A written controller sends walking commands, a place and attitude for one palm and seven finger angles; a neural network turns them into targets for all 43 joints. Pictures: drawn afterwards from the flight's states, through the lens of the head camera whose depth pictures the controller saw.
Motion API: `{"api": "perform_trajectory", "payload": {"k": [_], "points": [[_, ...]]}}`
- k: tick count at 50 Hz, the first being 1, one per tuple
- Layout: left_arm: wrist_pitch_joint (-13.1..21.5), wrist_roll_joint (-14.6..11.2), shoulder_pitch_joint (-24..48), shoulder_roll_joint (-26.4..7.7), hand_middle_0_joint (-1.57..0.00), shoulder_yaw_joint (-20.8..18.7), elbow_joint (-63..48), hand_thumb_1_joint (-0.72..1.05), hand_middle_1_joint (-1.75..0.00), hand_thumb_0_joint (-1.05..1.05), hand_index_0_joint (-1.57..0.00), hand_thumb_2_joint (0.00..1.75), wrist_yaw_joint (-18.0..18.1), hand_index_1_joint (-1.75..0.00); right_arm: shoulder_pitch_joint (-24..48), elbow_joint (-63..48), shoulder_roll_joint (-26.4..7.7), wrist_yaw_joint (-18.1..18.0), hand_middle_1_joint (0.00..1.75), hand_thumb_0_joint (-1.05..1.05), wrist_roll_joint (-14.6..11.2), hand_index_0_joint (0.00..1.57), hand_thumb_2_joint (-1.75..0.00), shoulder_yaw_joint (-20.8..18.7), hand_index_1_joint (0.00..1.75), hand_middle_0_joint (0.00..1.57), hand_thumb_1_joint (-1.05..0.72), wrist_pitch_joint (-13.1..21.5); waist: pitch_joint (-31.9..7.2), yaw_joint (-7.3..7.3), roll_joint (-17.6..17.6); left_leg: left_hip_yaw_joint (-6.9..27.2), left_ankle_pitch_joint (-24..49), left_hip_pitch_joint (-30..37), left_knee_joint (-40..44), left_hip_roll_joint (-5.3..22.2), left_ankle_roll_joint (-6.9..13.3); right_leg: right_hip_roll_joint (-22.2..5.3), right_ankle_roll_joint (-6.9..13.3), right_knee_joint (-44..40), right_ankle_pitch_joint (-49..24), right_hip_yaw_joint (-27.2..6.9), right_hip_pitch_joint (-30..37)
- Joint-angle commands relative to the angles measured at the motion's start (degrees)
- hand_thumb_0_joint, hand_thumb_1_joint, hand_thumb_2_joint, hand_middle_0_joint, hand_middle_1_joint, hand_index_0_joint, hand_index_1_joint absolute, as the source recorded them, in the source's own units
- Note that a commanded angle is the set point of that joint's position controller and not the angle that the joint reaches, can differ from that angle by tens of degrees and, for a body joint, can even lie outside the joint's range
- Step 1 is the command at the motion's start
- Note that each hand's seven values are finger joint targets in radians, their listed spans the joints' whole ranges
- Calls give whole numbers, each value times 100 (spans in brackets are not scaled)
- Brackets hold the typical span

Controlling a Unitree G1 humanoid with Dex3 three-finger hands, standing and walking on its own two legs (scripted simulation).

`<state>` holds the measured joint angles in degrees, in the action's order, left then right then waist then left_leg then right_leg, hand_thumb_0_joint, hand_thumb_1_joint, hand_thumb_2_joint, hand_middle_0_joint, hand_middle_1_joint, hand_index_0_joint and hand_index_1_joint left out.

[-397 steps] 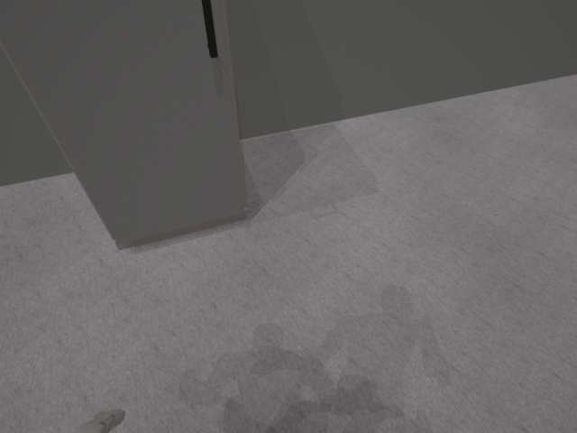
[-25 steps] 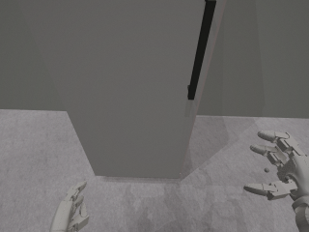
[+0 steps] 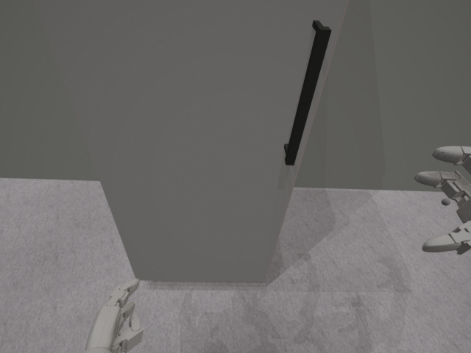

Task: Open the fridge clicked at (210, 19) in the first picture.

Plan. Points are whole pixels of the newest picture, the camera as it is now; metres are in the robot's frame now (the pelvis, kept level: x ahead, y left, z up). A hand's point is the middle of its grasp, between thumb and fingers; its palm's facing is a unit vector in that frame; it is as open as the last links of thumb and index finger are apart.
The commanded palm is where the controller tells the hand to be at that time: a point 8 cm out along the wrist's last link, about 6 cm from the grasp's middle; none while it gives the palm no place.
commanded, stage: raise the hand to about handle height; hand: right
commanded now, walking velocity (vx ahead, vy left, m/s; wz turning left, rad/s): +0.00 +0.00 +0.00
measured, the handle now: (301, 101) +0.55 -0.13 +0.19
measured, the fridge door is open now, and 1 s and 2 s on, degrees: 0 0 0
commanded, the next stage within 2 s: move the hooked fingers beside the handle in 0.48 s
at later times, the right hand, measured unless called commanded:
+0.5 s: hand (430, 207) +0.28 -0.27 +0.18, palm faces +0.07 +1.00 -0.07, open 14.0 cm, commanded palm +0.24 -0.32 +0.18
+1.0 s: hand (392, 177) +0.34 -0.24 +0.18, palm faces +0.02 +1.00 -0.02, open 14.0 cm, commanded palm +0.30 -0.30 +0.18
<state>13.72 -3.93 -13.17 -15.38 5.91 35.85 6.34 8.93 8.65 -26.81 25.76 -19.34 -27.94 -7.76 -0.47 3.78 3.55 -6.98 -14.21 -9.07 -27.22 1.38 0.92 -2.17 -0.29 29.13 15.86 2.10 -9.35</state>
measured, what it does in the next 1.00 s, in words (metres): stands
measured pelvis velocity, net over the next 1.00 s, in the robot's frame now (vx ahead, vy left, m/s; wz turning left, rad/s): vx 0.00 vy -0.01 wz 0.02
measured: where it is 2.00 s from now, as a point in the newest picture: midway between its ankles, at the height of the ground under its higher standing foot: outside the picture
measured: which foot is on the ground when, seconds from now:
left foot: down 0.00-1.00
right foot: down 0.00-1.00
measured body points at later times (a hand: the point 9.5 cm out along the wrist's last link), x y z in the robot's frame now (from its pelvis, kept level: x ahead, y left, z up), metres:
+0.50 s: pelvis -0.01 +0.00 +0.00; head -0.03 +0.02 +0.45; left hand +0.19 +0.23 -0.07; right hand +0.27 -0.33 +0.18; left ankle +0.01 +0.11 -0.74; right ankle +0.00 -0.12 -0.74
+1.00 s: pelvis +0.00 -0.01 +0.00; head -0.01 +0.01 +0.45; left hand +0.18 +0.22 -0.07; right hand +0.34 -0.30 +0.18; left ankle +0.01 +0.11 -0.74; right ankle +0.00 -0.12 -0.74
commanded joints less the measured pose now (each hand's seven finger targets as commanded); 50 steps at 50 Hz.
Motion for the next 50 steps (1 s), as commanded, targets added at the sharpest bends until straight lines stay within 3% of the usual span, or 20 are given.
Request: {"api": "perform_trajectory", "payload": {"k": [1,3,5,9,12,13,16,18,21,25,29,31,32,34,37,38,42,43,45,50], "points": [[244,-83,728,-745,-20,-354,-971,90,-30,0,-20,90,44,-30,1459,-287,-1394,172,120,0,-81,30,-30,-191,120,30,50,-173,-473,-73,-294,465,871,-6,455,-50,16,203,175,-486,-853,-261,-165],[209,-87,790,-763,-20,-386,-1070,90,-30,0,-20,90,-21,-30,1210,-286,-1360,247,120,0,-134,30,-30,-213,120,30,50,-232,-636,-25,-545,656,872,106,424,34,-11,184,165,-339,-897,-237,-256],[183,-73,855,-762,-20,-407,-1165,90,-30,0,-20,90,-60,-30,1321,-702,-1516,258,120,0,-159,30,-30,-366,120,30,50,-144,-934,6,-519,712,817,173,379,71,-30,203,166,-282,-902,-221,-201],[242,-13,911,-662,-20,-406,-1269,90,-30,0,-20,90,-76,-30,1592,-1671,-1911,-42,120,0,-200,30,-30,-819,120,30,50,295,-1336,86,-109,676,943,408,347,5,3,217,190,-310,-1114,-185,32],[282,-3,822,-625,-20,-402,-1189,90,-30,0,-20,90,-24,-30,1566,-1674,-1848,-264,120,0,-138,30,-30,-879,120,30,50,438,-1037,60,284,523,888,223,408,-80,24,228,184,-456,-1023,-133,135],[274,5,817,-639,-20,-406,-1143,90,-30,0,-20,90,-15,-30,1558,-1640,-1891,-316,120,0,-105,30,-30,-872,120,30,50,418,-923,62,192,591,803,244,468,-52,28,201,183,-449,-981,-131,71],[258,-36,788,-657,-20,-402,-1067,90,-30,0,-20,90,43,-30,1654,-1258,-1555,-306,120,0,-3,30,-30,-518,120,30,50,211,-519,-56,422,536,653,-24,534,-64,25,205,178,-553,-775,-127,60],[234,-50,785,-688,-20,-410,-1057,90,-30,0,-20,90,63,-30,1586,-1003,-1413,-228,120,0,-6,30,-30,-321,120,30,50,33,-404,-82,145,657,493,-43,602,-19,10,172,172,-500,-666,-139,-35],[242,-62,784,-702,-20,-399,-1098,90,-30,0,-20,90,84,-30,1724,-1136,-1382,-101,120,0,-5,30,-30,-186,120,30,50,-51,-723,-111,46,549,551,6,532,-61,-5,198,185,-521,-689,-195,106],[247,-32,796,-686,-20,-390,-1120,90,-30,0,-20,90,53,-30,1582,-1301,-1574,-25,120,0,-87,30,-30,-436,120,30,50,76,-1025,-36,-146,508,810,209,448,-87,3,202,190,-497,-909,-222,165],[224,-15,798,-673,-20,-368,-1106,90,-30,0,-20,90,21,-30,1475,-1159,-1715,-73,120,0,-132,30,-30,-643,120,30,50,135,-856,7,-129,470,857,158,456,-116,25,203,183,-532,-939,-225,63],[217,-41,778,-656,-20,-360,-1051,90,-30,0,-20,90,39,-30,1845,-1061,-1554,-121,120,0,-82,30,-30,-425,120,30,50,145,-678,-91,45,414,740,-46,493,-139,28,205,169,-579,-828,-227,115],[231,-52,796,-641,-20,-344,-1060,90,-30,0,-20,90,52,-30,2124,-1159,-1348,-138,120,0,-39,30,-30,-164,120,30,50,142,-660,-142,346,395,706,-146,486,-150,38,213,153,-600,-785,-234,207],[263,-60,790,-619,-20,-342,-1055,90,-30,0,-20,90,70,-30,2449,-1273,-1167,-211,120,0,22,30,-30,120,120,30,50,136,-684,-193,428,408,584,-204,515,-152,46,197,151,-622,-686,-279,309],[275,-61,711,-629,-20,-329,-988,90,-30,0,-20,90,130,-30,2820,-1176,-938,-304,120,0,150,30,-30,478,120,30,50,118,-775,-288,317,323,486,-273,503,-176,38,200,152,-685,-594,-349,389],[260,-55,677,-636,-20,-338,-937,90,-30,0,-20,90,137,-30,2802,-992,-933,-343,120,0,163,30,-30,512,120,30,50,103,-704,-305,19,349,404,-283,548,-178,32,173,169,-672,-527,-344,319],[224,-27,701,-649,-20,-335,-930,90,-30,0,-20,90,128,-30,2833,-718,-1123,-497,120,0,251,30,-30,272,120,30,50,69,-1003,-161,-29,302,595,-80,453,-140,62,205,148,-713,-737,-385,290],[190,-13,686,-682,-20,-358,-907,90,-30,0,-20,90,106,-30,2754,-664,-1389,-569,120,0,259,30,-30,16,120,30,50,73,-1166,-85,-127,307,770,105,428,-135,77,191,142,-677,-942,-358,272],[154,1,728,-626,-20,-342,-966,90,-30,0,-20,90,67,-30,2791,-684,-1375,-642,120,0,278,30,-30,-58,120,30,50,64,-1317,-21,81,301,1104,228,349,-112,97,212,120,-677,-1230,-331,301],[24,2,692,-639,-20,-391,-1043,90,-30,0,-20,90,-28,-30,2488,-513,-1431,-671,120,0,277,30,-30,-250,120,30,50,53,-1390,33,-156,322,1784,442,259,-100,79,195,153,-606,-1708,-160,211]]}}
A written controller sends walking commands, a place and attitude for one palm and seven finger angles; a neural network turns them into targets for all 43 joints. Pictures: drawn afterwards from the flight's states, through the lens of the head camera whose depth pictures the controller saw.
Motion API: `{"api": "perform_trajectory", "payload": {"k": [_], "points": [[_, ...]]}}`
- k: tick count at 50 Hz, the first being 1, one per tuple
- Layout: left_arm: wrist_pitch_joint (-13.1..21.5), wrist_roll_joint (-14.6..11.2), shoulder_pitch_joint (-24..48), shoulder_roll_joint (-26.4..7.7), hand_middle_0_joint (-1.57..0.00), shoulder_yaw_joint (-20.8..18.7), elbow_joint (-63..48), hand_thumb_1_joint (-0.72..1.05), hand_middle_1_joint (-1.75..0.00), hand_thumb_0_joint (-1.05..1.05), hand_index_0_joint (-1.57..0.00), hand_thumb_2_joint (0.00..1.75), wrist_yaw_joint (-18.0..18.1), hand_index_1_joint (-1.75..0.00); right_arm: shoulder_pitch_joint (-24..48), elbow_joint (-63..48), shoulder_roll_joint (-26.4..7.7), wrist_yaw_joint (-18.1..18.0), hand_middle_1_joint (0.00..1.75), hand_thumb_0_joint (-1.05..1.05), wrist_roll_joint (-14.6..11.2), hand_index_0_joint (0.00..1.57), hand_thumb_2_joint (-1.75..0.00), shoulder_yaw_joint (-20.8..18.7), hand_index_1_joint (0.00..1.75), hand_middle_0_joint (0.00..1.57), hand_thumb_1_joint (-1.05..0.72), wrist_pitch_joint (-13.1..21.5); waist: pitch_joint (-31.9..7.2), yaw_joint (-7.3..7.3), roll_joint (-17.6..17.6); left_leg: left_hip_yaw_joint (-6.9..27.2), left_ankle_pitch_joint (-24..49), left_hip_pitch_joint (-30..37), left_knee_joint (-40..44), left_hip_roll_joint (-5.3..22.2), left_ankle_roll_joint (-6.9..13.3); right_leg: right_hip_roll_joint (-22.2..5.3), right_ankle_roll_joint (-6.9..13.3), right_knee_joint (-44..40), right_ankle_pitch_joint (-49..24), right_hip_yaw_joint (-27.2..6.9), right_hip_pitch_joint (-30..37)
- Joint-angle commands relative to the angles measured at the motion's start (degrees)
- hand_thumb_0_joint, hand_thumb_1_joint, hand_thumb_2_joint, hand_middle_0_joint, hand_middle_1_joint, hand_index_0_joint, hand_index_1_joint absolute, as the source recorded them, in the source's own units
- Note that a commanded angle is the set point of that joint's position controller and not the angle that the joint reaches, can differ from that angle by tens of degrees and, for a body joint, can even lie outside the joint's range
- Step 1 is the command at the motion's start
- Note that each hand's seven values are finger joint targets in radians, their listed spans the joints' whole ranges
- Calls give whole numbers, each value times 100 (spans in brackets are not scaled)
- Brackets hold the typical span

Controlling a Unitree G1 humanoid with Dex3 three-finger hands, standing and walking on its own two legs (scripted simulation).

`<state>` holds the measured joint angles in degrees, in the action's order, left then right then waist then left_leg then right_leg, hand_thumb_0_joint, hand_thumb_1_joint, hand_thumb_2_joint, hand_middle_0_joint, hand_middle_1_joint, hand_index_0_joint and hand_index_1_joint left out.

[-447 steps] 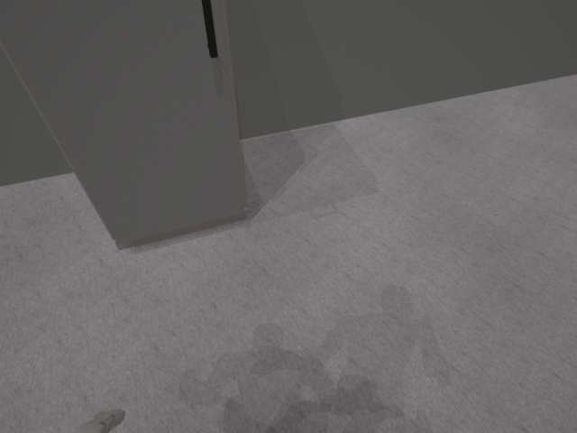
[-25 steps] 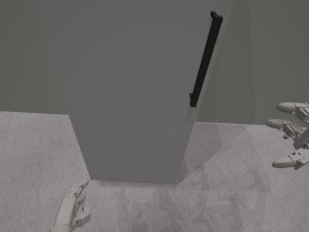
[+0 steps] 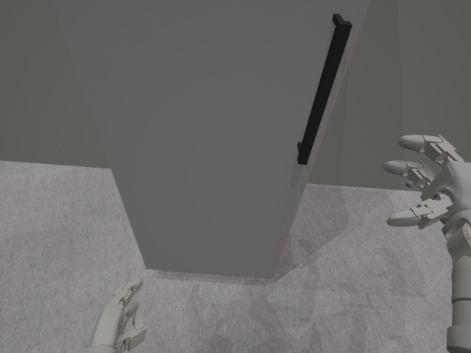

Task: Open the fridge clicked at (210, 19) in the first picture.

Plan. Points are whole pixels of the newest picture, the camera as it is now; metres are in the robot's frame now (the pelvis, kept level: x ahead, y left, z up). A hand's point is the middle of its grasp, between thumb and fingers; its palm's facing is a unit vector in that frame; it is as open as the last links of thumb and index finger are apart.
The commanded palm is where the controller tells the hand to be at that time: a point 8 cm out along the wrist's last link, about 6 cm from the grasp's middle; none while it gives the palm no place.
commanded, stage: move the hooked fingers beside the handle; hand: right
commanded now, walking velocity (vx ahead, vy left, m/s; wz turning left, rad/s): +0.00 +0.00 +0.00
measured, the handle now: (317, 99) +0.54 -0.13 +0.19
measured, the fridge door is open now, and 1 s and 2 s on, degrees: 0 0 0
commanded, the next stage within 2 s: none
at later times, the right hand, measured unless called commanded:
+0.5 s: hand (391, 165) +0.38 -0.23 +0.17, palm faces +0.06 +1.00 -0.01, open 14.0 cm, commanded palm +0.35 -0.28 +0.17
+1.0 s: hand (359, 135) +0.45 -0.20 +0.18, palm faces +0.01 +1.00 +0.00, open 14.0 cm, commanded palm +0.43 -0.26 +0.16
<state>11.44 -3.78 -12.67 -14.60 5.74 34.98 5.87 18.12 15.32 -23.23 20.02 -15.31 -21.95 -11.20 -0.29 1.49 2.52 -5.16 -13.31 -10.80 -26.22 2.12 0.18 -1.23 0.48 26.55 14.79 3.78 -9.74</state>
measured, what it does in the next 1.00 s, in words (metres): stands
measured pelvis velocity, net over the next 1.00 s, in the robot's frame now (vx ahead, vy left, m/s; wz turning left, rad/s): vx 0.00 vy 0.00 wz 0.02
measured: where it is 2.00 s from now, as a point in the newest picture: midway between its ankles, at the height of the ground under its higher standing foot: outside the picture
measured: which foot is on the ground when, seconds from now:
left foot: down 0.00-1.00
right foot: down 0.00-1.00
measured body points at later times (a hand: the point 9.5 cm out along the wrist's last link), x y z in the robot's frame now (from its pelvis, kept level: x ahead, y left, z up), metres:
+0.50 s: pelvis +0.00 +0.01 +0.00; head +0.00 +0.02 +0.45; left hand +0.17 +0.25 -0.08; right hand +0.37 -0.29 +0.18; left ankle +0.01 +0.12 -0.74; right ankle +0.00 -0.11 -0.74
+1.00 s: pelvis +0.00 +0.00 +0.00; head +0.02 +0.01 +0.44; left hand +0.07 +0.27 -0.11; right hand +0.44 -0.25 +0.18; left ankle +0.01 +0.12 -0.74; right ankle +0.00 -0.11 -0.74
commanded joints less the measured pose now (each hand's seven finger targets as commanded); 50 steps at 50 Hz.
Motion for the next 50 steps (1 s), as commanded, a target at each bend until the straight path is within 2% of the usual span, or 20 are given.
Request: {"api": "perform_trajectory", "payload": {"k": [1,3,5,8,14,18,20,27,28,31,32,33,37,38,40,42,43,44,48,50], "points": [[223,-32,646,-719,-20,-372,-959,90,-30,0,-20,90,17,-30,1704,-1227,-1621,-70,120,0,-108,30,-30,-657,120,30,50,396,-1376,196,23,142,1780,563,144,-174,149,98,70,-334,-1660,-300,283],[215,-40,633,-704,-20,-394,-968,90,-30,0,-20,90,2,-30,1789,-1210,-1351,-32,120,0,-116,30,-30,-396,120,30,50,392,-1295,123,-37,160,1750,416,160,-190,144,68,77,-277,-1644,-295,338],[207,-50,583,-740,-20,-420,-954,90,-30,0,-20,90,25,-30,2043,-1287,-1336,-8,120,0,-104,30,-30,-319,120,30,50,412,-1283,68,180,169,1648,323,167,-195,141,83,75,-292,-1550,-308,391],[175,-61,526,-771,-20,-441,-895,90,-30,0,-20,90,65,-30,2270,-1198,-1297,6,120,0,-100,30,-30,-192,120,30,50,420,-1275,-26,20,181,1555,213,207,-208,130,80,99,-238,-1449,-299,430],[126,-54,431,-801,-20,-450,-743,90,-30,0,-20,90,133,-30,2882,-816,-1426,-167,120,0,-41,30,-30,-214,120,30,50,513,-1276,-127,-156,200,1376,131,229,-183,103,97,120,-238,-1224,-338,354],[46,-37,372,-823,-20,-455,-708,90,-30,0,-20,90,143,-30,2982,-319,-1837,-263,120,0,65,30,-30,-481,120,30,50,578,-1396,-62,-120,271,1326,262,222,-148,112,99,130,-218,-1172,-303,199],[32,-42,366,-792,-20,-430,-719,90,-30,0,-20,90,141,-30,3306,-186,-1697,-261,120,0,106,30,-30,-303,120,30,50,653,-1404,-111,156,279,1485,251,186,-128,136,109,121,-210,-1275,-308,228],[-19,-59,141,-868,-20,-473,-657,90,-30,0,-20,90,145,-30,3714,607,-1704,-116,120,0,120,30,-30,-167,120,30,50,846,-1515,-214,-49,293,1558,131,122,-142,119,84,140,-117,-1233,-284,118],[-25,-57,97,-888,-20,-477,-630,90,-30,0,-20,90,133,-30,3797,738,-1635,-109,120,0,105,30,-30,-83,120,30,50,871,-1490,-263,-243,299,1543,110,130,-142,107,70,154,-91,-1206,-278,65],[-55,-53,-2,-914,-20,-504,-605,90,-30,0,-20,90,117,-30,4012,958,-1783,-148,120,0,174,30,-30,-182,120,30,50,936,-1578,-237,-123,295,1497,90,80,-136,122,82,140,-95,-1191,-308,8],[-56,-59,-2,-904,-20,-498,-609,90,-30,0,-20,90,110,-30,4150,972,-1604,-153,120,0,178,30,-30,-3,120,30,50,966,-1564,-285,-25,298,1461,3,83,-138,123,81,144,-88,-1169,-305,39],[-60,-54,-55,-919,-20,-511,-585,90,-30,0,-20,90,100,-30,4202,1096,-1705,-202,120,0,186,30,-30,-63,120,30,50,1014,-1534,-312,-211,300,1372,-29,98,-144,111,63,163,-57,-1112,-310,-21],[-90,-23,-247,-960,-20,-521,-464,90,-30,0,-20,90,90,-30,4900,1516,-1795,-331,120,0,306,30,-30,-21,120,30,50,1184,-1481,-434,-61,340,1045,-224,120,-144,102,72,163,-57,-823,-338,-150],[-102,-21,-332,-988,-20,-548,-416,90,-30,0,-20,90,88,-30,4970,1619,-1963,-373,120,0,317,30,-30,-125,120,30,50,1265,-1601,-451,-297,349,1022,-128,110,-148,89,51,177,-21,-824,-337,-200],[-104,3,-385,-959,-20,-545,-419,90,-30,0,-20,90,68,-30,5211,1583,-1923,-424,120,0,401,30,-30,-74,120,30,50,1416,-1861,-409,131,357,1224,-51,27,-150,131,77,159,-15,-1018,-346,-65],[-87,23,-483,-965,-20,-575,-385,90,-30,0,-20,90,46,-30,5276,1648,-1911,-459,120,0,436,30,-30,-80,120,30,50,1553,-2041,-396,253,336,1378,-63,-19,-170,145,70,142,22,-1192,-354,55],[-97,32,-549,-981,-20,-577,-370,90,-30,0,-20,90,31,-30,5202,1786,-1867,-470,120,0,409,30,-30,-47,120,30,50,1601,-2051,-426,-95,330,1499,20,-35,-180,125,47,176,52,-1283,-336,-28],[-117,31,-578,-996,-20,-593,-350,90,-30,0,-20,90,20,-30,5168,1854,-1979,-478,120,0,418,30,-30,-173,120,30,50,1629,-2108,-384,-51,354,1609,77,-67,-176,122,43,167,52,-1314,-318,-66],[-184,24,-744,-1026,-20,-618,-295,90,-30,0,-20,90,-27,-30,5163,2520,-1709,-473,120,0,472,30,-30,11,120,30,50,1569,-1781,-461,-196,296,1527,-141,-83,-188,129,37,166,49,-1239,-297,-268],[-229,34,-827,-1058,-20,-618,-242,90,-30,0,-20,90,-48,-30,5299,2897,-1810,-512,120,0,553,30,-30,-36,120,30,50,1522,-1534,-509,-176,297,1390,-336,-66,-181,115,32,157,27,-1065,-298,-452]]}}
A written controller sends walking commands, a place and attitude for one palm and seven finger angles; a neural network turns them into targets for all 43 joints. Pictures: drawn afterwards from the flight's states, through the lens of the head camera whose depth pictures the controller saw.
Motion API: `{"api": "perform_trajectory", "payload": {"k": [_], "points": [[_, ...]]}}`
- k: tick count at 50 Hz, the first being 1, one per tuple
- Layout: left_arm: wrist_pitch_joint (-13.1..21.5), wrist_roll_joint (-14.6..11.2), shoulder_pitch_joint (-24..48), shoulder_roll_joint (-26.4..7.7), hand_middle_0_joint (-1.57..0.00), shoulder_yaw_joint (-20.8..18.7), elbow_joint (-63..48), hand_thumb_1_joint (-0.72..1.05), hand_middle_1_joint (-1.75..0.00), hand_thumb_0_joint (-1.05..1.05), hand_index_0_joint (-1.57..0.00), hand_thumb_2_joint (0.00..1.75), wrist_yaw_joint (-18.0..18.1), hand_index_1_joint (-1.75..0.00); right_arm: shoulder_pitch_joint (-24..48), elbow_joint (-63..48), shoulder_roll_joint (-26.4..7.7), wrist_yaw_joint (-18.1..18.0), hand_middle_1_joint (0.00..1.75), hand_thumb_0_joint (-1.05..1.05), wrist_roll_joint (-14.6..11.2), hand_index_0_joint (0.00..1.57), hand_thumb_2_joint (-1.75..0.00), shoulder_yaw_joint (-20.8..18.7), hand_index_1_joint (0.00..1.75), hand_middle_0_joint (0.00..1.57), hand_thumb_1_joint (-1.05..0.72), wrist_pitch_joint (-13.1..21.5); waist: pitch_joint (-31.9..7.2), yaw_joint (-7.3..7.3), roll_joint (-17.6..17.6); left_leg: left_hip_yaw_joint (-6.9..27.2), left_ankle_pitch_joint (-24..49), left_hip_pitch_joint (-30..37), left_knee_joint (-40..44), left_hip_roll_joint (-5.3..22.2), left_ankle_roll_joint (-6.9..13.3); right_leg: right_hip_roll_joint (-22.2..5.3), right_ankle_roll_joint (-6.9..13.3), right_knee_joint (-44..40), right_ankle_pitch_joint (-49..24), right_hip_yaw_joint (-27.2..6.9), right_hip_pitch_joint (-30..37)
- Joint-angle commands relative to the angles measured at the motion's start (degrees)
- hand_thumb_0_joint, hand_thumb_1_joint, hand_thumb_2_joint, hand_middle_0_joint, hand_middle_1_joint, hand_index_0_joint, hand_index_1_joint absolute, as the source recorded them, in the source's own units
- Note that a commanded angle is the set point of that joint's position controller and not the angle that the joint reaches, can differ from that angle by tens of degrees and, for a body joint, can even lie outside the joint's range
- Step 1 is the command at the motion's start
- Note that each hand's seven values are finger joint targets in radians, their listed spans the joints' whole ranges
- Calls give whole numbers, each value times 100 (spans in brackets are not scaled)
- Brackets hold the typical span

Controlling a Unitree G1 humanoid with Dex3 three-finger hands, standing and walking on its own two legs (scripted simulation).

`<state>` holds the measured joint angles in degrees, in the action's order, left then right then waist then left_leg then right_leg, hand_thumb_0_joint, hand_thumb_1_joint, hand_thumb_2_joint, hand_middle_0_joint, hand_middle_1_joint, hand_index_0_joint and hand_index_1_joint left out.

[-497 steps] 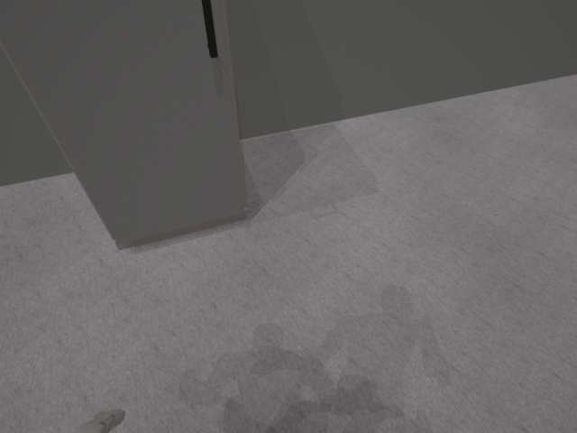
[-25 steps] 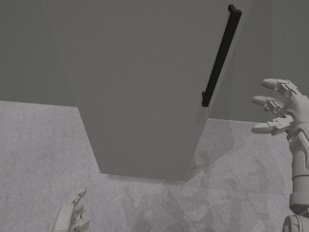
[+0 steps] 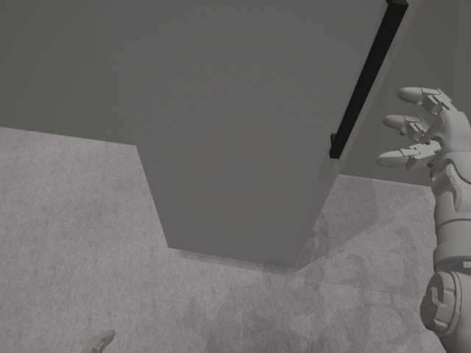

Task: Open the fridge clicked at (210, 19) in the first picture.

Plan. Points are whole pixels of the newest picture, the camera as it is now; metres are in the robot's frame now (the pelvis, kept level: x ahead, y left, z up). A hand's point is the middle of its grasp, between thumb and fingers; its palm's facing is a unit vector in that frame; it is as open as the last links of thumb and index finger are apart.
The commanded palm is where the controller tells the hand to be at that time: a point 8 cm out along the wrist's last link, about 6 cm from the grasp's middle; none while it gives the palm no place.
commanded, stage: move the hooked fingers beside the handle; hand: right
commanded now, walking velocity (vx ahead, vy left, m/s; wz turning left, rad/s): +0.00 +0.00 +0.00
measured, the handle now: (357, 89) +0.54 -0.15 +0.19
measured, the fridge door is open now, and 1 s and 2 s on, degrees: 0 0 0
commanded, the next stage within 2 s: feel for the door with the fingertips in 1.56 s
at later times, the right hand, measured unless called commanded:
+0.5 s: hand (391, 128) +0.49 -0.21 +0.15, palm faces +0.04 +1.00 +0.00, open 14.0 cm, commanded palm +0.45 -0.27 +0.16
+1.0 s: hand (386, 125) +0.47 -0.19 +0.17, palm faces +0.04 +1.00 -0.01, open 14.0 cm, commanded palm +0.45 -0.25 +0.16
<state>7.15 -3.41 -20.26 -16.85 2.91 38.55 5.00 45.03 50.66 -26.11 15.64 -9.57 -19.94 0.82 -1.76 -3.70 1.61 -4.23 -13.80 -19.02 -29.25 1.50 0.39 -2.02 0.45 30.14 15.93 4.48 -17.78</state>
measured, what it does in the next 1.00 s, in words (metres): stands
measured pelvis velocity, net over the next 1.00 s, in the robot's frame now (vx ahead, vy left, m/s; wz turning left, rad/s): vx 0.01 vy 0.00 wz -0.01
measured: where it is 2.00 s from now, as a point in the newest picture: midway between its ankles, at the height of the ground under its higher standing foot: outside the picture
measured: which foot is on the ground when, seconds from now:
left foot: down 0.00-1.00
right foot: down 0.00-1.00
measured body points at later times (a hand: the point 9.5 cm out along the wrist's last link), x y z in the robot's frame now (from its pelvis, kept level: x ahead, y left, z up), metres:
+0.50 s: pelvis +0.01 -0.01 -0.01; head +0.06 +0.00 +0.44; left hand +0.03 +0.26 -0.12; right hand +0.48 -0.26 +0.16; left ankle +0.01 +0.12 -0.74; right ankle -0.01 -0.11 -0.74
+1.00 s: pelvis +0.01 +0.00 -0.01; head +0.05 +0.00 +0.44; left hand +0.10 +0.26 -0.11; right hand +0.47 -0.25 +0.17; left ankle +0.01 +0.12 -0.74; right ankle -0.01 -0.11 -0.74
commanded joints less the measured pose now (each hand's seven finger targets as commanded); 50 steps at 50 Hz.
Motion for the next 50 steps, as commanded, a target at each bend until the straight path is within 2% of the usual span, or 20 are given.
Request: {"api": "perform_trajectory", "payload": {"k": [1,5,7,8,10,13,16,18,19,23,25,26,28,31,34,38,39,45,47,50], "points": [[178,13,-136,-854,-20,-355,-589,90,-30,0,-20,90,28,-30,2756,-630,-1646,-105,120,0,3,30,-30,-330,120,30,50,365,-1451,7,-125,214,1432,484,221,-125,94,113,161,-315,-1174,-380,322],[127,50,-292,-864,-20,-363,-572,90,-30,0,-20,90,19,-30,3407,-491,-1952,-186,120,0,141,30,-30,-422,120,30,50,710,-1623,-90,-225,284,1308,496,160,-129,69,110,179,-242,-1015,-387,192],[144,63,-346,-823,-20,-373,-538,90,-30,0,-20,90,7,-30,3927,-620,-1733,-197,120,0,208,30,-30,-173,120,30,50,930,-1874,-212,266,309,1346,326,123,-150,79,123,170,-157,-1101,-384,453],[146,77,-431,-822,-20,-393,-504,90,-30,0,-20,90,7,-30,4083,-653,-1657,-202,120,0,195,30,-30,-87,120,30,50,1037,-1999,-278,122,283,1414,339,95,-163,78,96,181,-100,-1225,-404,525],[153,86,-507,-842,-20,-394,-419,90,-30,0,-20,90,4,-30,4160,-395,-1718,-182,120,0,192,30,-30,-168,120,30,50,1102,-2116,-295,276,300,1433,257,77,-185,73,99,159,-65,-1219,-431,574],[99,103,-647,-907,-20,-401,-381,90,-30,0,-20,90,-1,-30,3685,169,-1947,-117,120,0,150,30,-30,-435,120,30,50,1069,-2200,-189,-60,252,1506,435,10,-198,90,96,161,-59,-1273,-430,338],[47,118,-672,-900,-20,-402,-442,90,-30,0,-20,90,-68,-30,3277,409,-1801,-50,120,0,241,30,-30,-344,120,30,50,966,-2031,-108,184,214,1704,312,-75,-184,105,103,128,-48,-1463,-394,199],[-28,125,-737,-932,-20,-429,-498,90,-30,0,-20,90,-90,-30,3007,502,-1935,-52,120,0,244,30,-30,-467,120,30,50,948,-1907,-92,-115,194,1803,352,-99,-193,94,87,157,7,-1558,-359,48],[-55,129,-712,-937,-20,-431,-573,90,-30,0,-20,90,-106,-30,2969,311,-2062,-57,120,0,236,30,-30,-574,120,30,50,969,-2037,-4,-71,225,1881,466,-124,-194,88,87,148,-11,-1595,-348,20],[-116,123,-659,-900,-20,-491,-743,90,-30,0,-20,90,-121,-30,3072,-648,-1974,-50,120,0,97,30,-30,-559,120,30,50,1169,-2435,-7,-24,237,2174,643,-182,-234,90,47,168,73,-2015,-325,346],[-109,116,-589,-877,-20,-509,-755,90,-30,0,-20,90,-129,-30,3105,-1105,-2024,-49,120,0,43,30,-30,-670,120,30,50,1216,-2702,27,243,276,2258,642,-172,-258,90,29,151,101,-2178,-337,668],[-115,102,-550,-866,-20,-502,-747,90,-30,0,-20,90,-119,-30,3131,-1273,-2060,-52,120,0,19,30,-30,-694,120,30,50,1225,-2643,31,381,281,2264,633,-151,-261,97,27,142,86,-2213,-343,711],[-121,80,-509,-839,-20,-496,-737,90,-30,0,-20,90,-111,-30,3135,-1402,-1721,-34,120,0,-26,30,-30,-393,120,30,50,1127,-2407,-73,354,223,2177,517,-102,-266,97,0,162,75,-2253,-350,758],[-110,52,-426,-816,-20,-485,-667,90,-30,0,-20,90,-98,-30,2946,-1274,-1404,-44,120,0,2,30,-30,-179,120,30,50,821,-2039,-78,595,173,1899,234,-21,-272,116,2,124,1,-2078,-405,779],[-134,41,-411,-833,-20,-462,-639,90,-30,0,-20,90,-86,-30,2774,-847,-1237,-81,120,0,-53,30,-30,-119,120,30,50,502,-1664,-119,134,132,1812,216,29,-253,105,28,149,-42,-1763,-396,475],[-148,59,-409,-820,-20,-441,-672,90,-30,0,-20,90,-75,-30,2928,-721,-1079,-192,120,0,-41,30,-30,4,120,30,50,446,-1656,-188,-129,138,1685,194,24,-216,99,41,161,-19,-1560,-389,409],[-149,72,-391,-822,-20,-424,-660,90,-30,0,-20,90,-78,-30,3112,-797,-1301,-236,120,0,4,30,-30,-134,120,30,50,525,-1699,-153,-30,164,1694,209,-8,-204,101,58,149,-14,-1535,-413,358],[-98,107,-339,-757,-20,-399,-649,90,-30,0,-20,90,-77,-30,3805,-1027,-1393,-388,120,0,135,30,-30,-114,120,30,50,990,-2333,-175,220,231,1802,312,-117,-204,104,86,131,92,-1685,-476,704],[-90,100,-307,-743,-20,-380,-630,90,-30,0,-20,90,-77,-30,3755,-819,-1232,-375,120,0,143,30,-30,0,120,30,50,983,-2282,-180,325,213,1785,237,-127,-205,115,84,110,97,-1702,-482,722],[-111,93,-358,-765,-20,-372,-577,90,-30,0,-20,90,-80,-30,3548,-257,-1226,-364,120,0,195,30,-30,1,120,30,50,869,-1941,-181,122,202,1696,213,-100,-193,109,95,127,47,-1493,-461,391]]}}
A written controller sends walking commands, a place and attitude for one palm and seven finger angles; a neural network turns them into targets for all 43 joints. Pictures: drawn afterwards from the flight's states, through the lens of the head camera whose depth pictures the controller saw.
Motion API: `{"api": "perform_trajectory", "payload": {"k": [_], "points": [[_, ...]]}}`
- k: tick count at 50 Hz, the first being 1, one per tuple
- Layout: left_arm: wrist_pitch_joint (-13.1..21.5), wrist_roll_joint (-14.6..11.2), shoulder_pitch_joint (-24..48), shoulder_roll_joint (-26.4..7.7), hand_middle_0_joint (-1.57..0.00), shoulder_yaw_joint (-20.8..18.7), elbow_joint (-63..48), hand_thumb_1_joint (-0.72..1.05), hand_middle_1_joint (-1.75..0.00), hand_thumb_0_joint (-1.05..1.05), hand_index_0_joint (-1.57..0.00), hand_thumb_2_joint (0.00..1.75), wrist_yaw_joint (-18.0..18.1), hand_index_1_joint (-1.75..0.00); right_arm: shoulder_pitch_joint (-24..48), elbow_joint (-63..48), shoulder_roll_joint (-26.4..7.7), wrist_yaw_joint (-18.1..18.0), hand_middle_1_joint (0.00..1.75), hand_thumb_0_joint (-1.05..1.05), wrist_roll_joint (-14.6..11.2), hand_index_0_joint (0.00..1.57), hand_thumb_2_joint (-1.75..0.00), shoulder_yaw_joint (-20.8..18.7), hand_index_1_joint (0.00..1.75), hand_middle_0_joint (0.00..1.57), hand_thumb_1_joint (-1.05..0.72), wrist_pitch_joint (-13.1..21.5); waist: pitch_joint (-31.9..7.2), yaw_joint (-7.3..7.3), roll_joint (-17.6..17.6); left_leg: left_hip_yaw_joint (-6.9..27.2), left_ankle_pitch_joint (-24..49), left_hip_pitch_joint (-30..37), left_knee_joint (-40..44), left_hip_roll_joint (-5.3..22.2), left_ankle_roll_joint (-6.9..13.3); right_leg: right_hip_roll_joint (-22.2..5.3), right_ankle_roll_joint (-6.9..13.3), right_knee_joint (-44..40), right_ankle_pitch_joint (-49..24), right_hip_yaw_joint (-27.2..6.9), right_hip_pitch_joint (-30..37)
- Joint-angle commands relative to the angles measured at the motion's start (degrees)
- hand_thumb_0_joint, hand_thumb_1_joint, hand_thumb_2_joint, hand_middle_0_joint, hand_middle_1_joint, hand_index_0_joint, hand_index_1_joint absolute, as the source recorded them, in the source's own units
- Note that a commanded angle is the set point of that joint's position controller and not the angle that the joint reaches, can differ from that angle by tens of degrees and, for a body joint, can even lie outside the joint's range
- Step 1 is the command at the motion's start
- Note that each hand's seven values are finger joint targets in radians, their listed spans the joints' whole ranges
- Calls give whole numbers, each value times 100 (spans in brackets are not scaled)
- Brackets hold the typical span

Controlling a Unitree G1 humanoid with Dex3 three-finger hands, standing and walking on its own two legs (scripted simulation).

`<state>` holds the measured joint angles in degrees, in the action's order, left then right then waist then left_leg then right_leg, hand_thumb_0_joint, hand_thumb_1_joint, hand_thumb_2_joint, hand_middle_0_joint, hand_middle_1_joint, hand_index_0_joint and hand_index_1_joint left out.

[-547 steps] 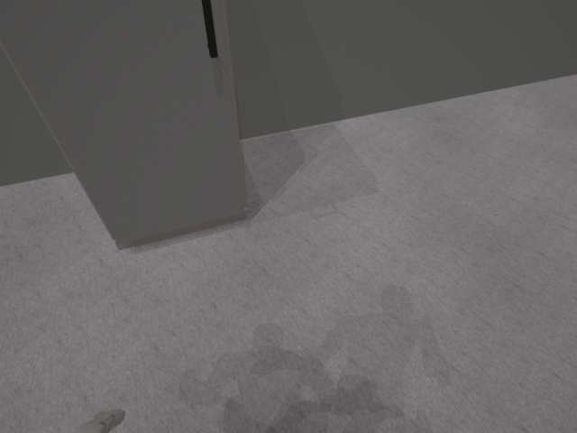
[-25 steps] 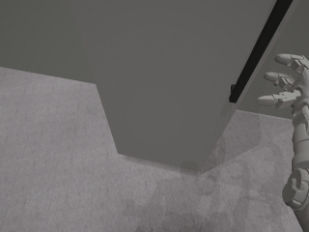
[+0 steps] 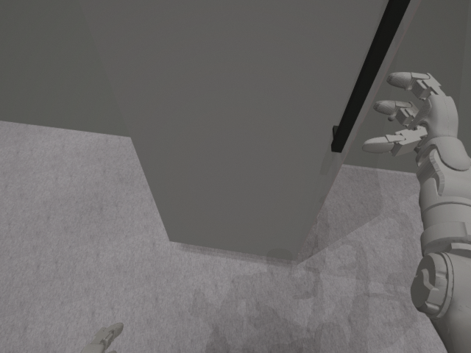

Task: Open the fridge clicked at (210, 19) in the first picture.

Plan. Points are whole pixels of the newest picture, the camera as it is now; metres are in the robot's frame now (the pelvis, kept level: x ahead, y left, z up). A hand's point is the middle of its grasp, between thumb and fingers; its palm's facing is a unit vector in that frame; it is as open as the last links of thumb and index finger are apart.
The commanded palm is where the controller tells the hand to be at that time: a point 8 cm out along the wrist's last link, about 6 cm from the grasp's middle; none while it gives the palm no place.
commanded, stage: move the hooked fingers beside the handle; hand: right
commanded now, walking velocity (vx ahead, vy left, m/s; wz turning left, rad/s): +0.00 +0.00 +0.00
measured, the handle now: (361, 78) +0.53 -0.14 +0.20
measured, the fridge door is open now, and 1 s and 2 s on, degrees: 0 0 0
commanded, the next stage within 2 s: feel for the door with the fingertips in 0.56 s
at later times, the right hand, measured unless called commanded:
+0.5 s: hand (401, 124) +0.47 -0.21 +0.16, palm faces +0.04 +1.00 -0.01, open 14.0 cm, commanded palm +0.44 -0.26 +0.17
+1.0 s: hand (377, 119) +0.47 -0.17 +0.17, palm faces +0.00 +1.00 +0.00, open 14.0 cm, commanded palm +0.44 -0.22 +0.17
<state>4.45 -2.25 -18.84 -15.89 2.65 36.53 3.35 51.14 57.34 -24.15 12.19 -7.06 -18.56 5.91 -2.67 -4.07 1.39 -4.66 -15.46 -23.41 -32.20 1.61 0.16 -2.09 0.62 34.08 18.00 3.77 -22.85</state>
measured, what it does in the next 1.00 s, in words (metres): stands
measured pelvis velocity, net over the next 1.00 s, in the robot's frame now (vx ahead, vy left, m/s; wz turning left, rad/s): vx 0.01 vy -0.01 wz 0.02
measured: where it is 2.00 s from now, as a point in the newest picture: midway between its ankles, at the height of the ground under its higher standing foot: outside the picture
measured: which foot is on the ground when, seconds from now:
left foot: down 0.00-1.00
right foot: down 0.00-1.00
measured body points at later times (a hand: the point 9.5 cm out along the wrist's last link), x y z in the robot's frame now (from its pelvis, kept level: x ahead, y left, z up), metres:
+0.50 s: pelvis +0.00 +0.01 +0.00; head +0.04 +0.01 +0.45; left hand +0.03 +0.28 -0.11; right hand +0.46 -0.26 +0.17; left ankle +0.00 +0.12 -0.73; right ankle -0.01 -0.11 -0.73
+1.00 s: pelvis +0.01 -0.01 +0.00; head +0.04 +0.00 +0.45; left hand +0.07 +0.25 -0.12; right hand +0.47 -0.22 +0.17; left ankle +0.00 +0.12 -0.73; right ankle -0.01 -0.11 -0.73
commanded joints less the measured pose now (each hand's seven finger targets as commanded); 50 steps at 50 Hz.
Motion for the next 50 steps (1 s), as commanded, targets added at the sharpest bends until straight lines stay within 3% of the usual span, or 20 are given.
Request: {"api": "perform_trajectory", "payload": {"k": [1,5,6,11,15,18,20,23,26,28,32,33,34,36,38,39,40,43,46,50], "points": [[150,-16,-518,-868,-20,-345,-386,90,-30,0,-20,90,75,-30,2881,-865,-1441,-21,120,0,-31,30,-30,-161,120,30,50,337,-1861,-110,170,230,1845,659,181,-197,144,108,100,-367,-1703,-404,859],[89,-11,-591,-921,-20,-352,-464,90,-30,0,-20,90,59,-30,2500,-583,-1775,-11,120,0,-54,30,-30,-482,120,30,50,301,-1831,-18,-295,274,1976,943,170,-186,120,123,144,-362,-1578,-313,494],[78,-8,-598,-917,-20,-357,-482,90,-30,0,-20,90,63,-30,2590,-605,-1709,17,120,0,-51,30,-30,-403,120,30,50,330,-1815,-77,-353,288,1991,934,181,-186,101,119,152,-367,-1541,-290,479],[56,-1,-597,-902,-20,-401,-549,90,-30,0,-20,90,76,-30,2828,-1404,-2302,80,120,0,-36,30,-30,-765,120,30,50,708,-2393,12,61,427,2342,1309,115,-189,83,134,182,-288,-1748,-205,664],[51,-48,-576,-905,-20,-396,-470,90,-30,0,-20,90,108,-30,2679,-1206,-2059,247,120,0,-91,30,-30,-516,120,30,50,648,-1948,-83,303,394,1955,975,239,-209,99,113,179,-346,-1423,-208,654],[35,-67,-671,-975,-20,-396,-398,90,-30,0,-20,90,151,-30,2596,-638,-2078,366,120,0,-169,30,-30,-499,120,30,50,415,-1561,-187,-78,361,1609,851,349,-184,72,104,198,-399,-1068,-223,366],[33,-61,-690,-1011,-20,-390,-367,90,-30,0,-20,90,174,-30,2725,-526,-2263,423,120,0,-154,30,-30,-569,120,30,50,345,-1581,-191,-59,401,1465,807,358,-165,57,116,193,-404,-928,-252,273],[71,-36,-724,-978,-20,-392,-396,90,-30,0,-20,90,171,-30,3028,-797,-2037,444,120,0,-132,30,-30,-300,120,30,50,476,-1792,-280,252,393,1514,690,312,-165,72,123,194,-323,-1091,-261,480],[115,-10,-734,-955,-20,-404,-393,90,-30,0,-20,90,151,-30,3041,-1141,-2034,409,120,0,-192,30,-30,-397,120,30,50,699,-2282,-181,432,356,1755,737,214,-219,109,108,154,-258,-1469,-342,852],[119,-20,-778,-970,-20,-412,-341,90,-30,0,-20,90,152,-30,3024,-957,-1839,414,120,0,-306,30,-30,-302,120,30,50,689,-2152,-286,80,310,1767,666,226,-243,89,73,172,-227,-1501,-355,832],[102,-11,-743,-990,-20,-392,-343,90,-30,0,-20,90,120,-30,2742,-516,-1836,352,120,0,-219,30,-30,-362,120,30,50,452,-1840,-183,145,277,1615,521,211,-222,94,91,143,-303,-1348,-355,583],[86,0,-785,-1009,-20,-399,-349,90,-30,0,-20,90,120,-30,2785,-588,-2006,296,120,0,-166,30,-30,-465,120,30,50,459,-1870,-174,70,258,1695,593,181,-212,100,91,159,-270,-1463,-350,568],[82,2,-726,-968,-20,-399,-408,90,-30,0,-20,90,91,-30,2825,-862,-1945,254,120,0,-101,30,-30,-402,120,30,50,470,-2051,-117,374,275,1805,606,140,-212,111,103,139,-269,-1627,-348,694],[102,6,-652,-902,-20,-399,-499,90,-30,0,-20,90,47,-30,2573,-1082,-1537,168,120,0,-116,30,-30,-199,120,30,50,455,-2093,-73,457,246,1932,545,118,-237,133,73,111,-240,-1919,-360,909],[105,20,-698,-914,-20,-424,-492,90,-30,0,-20,90,28,-30,2612,-1274,-1428,94,120,0,-226,30,-30,-195,120,30,50,501,-2091,-130,56,212,2018,613,124,-270,126,31,128,-209,-2084,-383,942],[99,11,-662,-926,-20,-435,-519,90,-30,0,-20,90,20,-30,2637,-1494,-1559,63,120,0,-263,30,-30,-348,120,30,50,517,-2239,-71,93,227,2066,692,106,-279,120,15,104,-228,-2126,-394,989],[100,7,-625,-906,-20,-433,-529,90,-30,0,-20,90,12,-30,2623,-1577,-1367,48,120,0,-287,30,-30,-239,120,30,50,489,-2327,-69,152,222,2102,723,100,-286,130,22,89,-240,-2206,-399,1089],[114,4,-606,-879,-20,-445,-500,90,-30,0,-20,90,0,-30,2536,-1662,-1198,-77,120,0,-293,30,-30,-171,120,30,50,396,-2155,-64,41,200,2056,695,132,-285,127,2,102,-236,-2221,-384,1071],[120,7,-516,-811,-20,-424,-469,90,-30,0,-20,90,-32,-30,2686,-1887,-920,-243,120,0,-132,30,-30,74,120,30,50,298,-2000,-77,446,184,1970,493,131,-274,142,-3,54,-274,-2302,-415,1192],[115,23,-519,-803,-20,-439,-440,90,-30,0,-20,90,-50,-30,2496,-1791,-906,-480,120,0,-139,30,-30,-95,120,30,50,160,-2018,-24,-26,166,2019,678,151,-290,139,-1,63,-301,-2245,-412,1087]]}}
